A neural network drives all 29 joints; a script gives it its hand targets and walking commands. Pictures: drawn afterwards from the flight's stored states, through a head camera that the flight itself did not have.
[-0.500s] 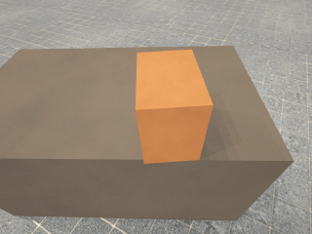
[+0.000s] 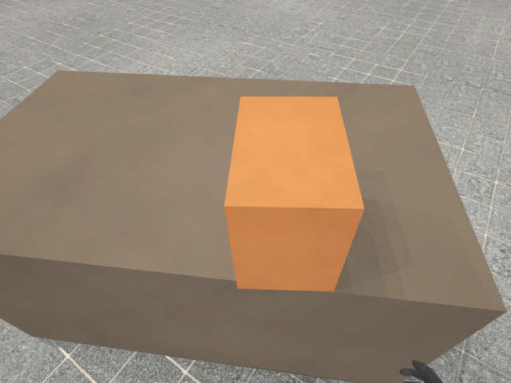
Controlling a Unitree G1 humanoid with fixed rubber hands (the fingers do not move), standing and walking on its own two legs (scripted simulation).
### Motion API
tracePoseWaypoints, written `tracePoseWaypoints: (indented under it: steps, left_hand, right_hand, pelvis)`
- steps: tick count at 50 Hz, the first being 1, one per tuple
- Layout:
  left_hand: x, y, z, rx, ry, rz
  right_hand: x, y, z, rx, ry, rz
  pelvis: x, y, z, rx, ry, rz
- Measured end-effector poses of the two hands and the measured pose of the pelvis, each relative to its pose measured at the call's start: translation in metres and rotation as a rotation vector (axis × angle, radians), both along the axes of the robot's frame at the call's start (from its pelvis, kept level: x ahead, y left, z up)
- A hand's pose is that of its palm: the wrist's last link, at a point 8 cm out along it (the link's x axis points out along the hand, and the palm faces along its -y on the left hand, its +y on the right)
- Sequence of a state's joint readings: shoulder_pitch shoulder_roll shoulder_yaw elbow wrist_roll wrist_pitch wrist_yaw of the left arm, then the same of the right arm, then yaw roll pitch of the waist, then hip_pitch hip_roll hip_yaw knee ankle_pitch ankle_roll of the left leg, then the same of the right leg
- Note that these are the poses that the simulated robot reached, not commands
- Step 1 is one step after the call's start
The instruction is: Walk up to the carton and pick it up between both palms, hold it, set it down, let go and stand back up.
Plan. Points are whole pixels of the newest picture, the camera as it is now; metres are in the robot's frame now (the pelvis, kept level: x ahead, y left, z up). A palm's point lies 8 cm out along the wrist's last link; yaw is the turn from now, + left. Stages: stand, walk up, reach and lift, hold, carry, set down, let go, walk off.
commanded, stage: walk up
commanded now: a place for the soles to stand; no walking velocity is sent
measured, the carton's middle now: (286, 193) +0.44 -0.01 +0.04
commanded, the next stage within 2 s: none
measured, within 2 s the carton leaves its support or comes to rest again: neither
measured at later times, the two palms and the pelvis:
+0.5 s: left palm out of the picture +0.04 +0.27 -0.11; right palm out of the picture +0.07 -0.24 -0.12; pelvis +0.00 +0.01 +0.01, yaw +0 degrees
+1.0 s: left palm out of the picture +0.00 +0.32 -0.11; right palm out of the picture +0.03 -0.22 -0.13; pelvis -0.06 +0.05 -0.01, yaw -1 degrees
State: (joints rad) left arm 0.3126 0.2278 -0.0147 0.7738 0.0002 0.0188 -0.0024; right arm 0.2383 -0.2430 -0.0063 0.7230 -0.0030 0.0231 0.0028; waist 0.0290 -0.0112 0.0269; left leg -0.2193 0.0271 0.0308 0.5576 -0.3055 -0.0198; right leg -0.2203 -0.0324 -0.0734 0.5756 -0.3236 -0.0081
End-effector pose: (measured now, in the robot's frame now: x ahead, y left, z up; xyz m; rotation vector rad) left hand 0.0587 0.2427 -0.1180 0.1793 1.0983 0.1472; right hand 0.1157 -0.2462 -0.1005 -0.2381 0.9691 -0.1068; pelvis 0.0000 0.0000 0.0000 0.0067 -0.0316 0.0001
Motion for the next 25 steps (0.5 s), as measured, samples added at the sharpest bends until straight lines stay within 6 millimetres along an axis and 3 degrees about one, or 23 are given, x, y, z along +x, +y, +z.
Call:
tracePoseWaypoints:
  steps: [4, 8, 17, 25]
  left_hand:
    - [0.002, 0.001, 0.004, 0.002, -0.002, -0.005]
    - [0.001, 0.007, 0.007, 0.016, 0.008, -0.008]
    - [-0.008, 0.026, 0.011, 0.057, 0.044, 0.000]
    - [-0.015, 0.023, 0.005, 0.035, 0.067, -0.004]
  right_hand:
    - [0.013, 0.003, 0.004, 0.011, -0.030, 0.011]
    - [0.011, 0.005, 0.000, 0.015, -0.004, 0.013]
    - [-0.020, 0.006, -0.014, 0.020, 0.096, -0.010]
    - [-0.047, 0.004, -0.015, 0.005, 0.161, -0.040]
  pelvis:
    - [0.002, 0.001, 0.003, -0.007, 0.004, 0.002]
    - [0.001, 0.003, 0.004, -0.009, 0.014, 0.003]
    - [-0.001, 0.008, 0.005, -0.007, 0.014, 0.002]
    - [-0.002, 0.011, 0.006, -0.009, 0.004, 0.005]
